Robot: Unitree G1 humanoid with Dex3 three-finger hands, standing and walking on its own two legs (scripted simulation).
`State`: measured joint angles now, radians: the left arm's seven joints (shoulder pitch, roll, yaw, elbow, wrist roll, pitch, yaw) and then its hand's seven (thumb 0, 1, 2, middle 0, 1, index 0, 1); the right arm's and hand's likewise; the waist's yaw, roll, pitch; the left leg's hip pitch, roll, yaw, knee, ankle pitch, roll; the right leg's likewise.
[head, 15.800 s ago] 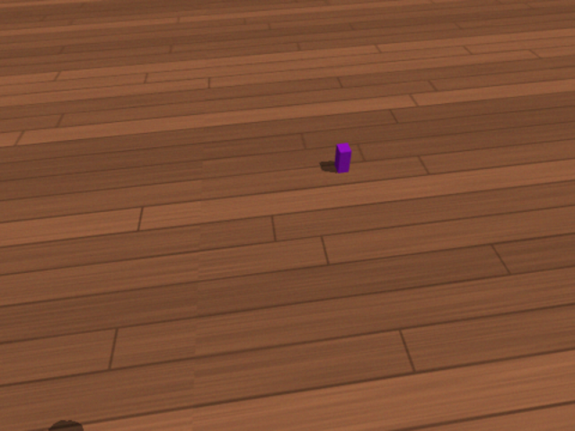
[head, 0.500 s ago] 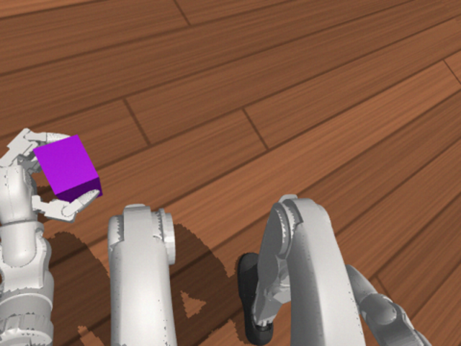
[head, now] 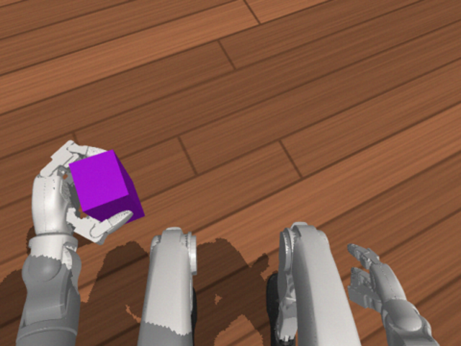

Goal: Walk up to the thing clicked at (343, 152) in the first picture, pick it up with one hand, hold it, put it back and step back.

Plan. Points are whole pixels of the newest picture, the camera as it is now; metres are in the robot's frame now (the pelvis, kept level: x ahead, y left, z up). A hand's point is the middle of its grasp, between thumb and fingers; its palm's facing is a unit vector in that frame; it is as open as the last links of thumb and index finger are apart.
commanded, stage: hold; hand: left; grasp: from the side
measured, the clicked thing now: (112, 193) +0.35 +0.21 -0.02
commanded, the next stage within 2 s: crouch in 1.98 s
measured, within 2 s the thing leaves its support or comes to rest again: neither
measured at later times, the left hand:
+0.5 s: hand (15, 114) +0.36 +0.21 +0.20, palm faces +0.17 -0.98 -0.08, open 10.9 cm
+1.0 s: hand out of the picture +0.39 +0.20 +0.28, palm faces +0.17 -0.98 -0.05, open 10.8 cm
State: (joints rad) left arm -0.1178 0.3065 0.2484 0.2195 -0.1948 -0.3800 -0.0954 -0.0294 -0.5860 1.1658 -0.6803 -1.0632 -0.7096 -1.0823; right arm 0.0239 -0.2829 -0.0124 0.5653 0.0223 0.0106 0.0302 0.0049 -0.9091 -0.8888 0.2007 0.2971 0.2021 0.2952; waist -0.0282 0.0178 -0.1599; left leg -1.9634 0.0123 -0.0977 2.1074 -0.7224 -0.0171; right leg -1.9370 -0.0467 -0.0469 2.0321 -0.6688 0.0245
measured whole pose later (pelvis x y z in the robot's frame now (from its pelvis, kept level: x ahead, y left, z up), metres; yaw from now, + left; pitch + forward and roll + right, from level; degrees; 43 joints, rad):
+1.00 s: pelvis +0.06 +0.01 +0.25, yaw +3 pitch +15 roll -3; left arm -0.10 0.22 0.14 0.33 -0.14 -0.29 -0.01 -0.03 -0.61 1.22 -0.68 -1.08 -0.71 -1.10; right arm 0.22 -0.21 0.01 0.63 0.00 -0.05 -0.04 0.01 -0.90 -0.89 0.20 0.30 0.20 0.30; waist -0.03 0.02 -0.10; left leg -0.89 0.04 -0.03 1.16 -0.54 -0.01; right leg -0.87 -0.03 -0.04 1.10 -0.49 0.03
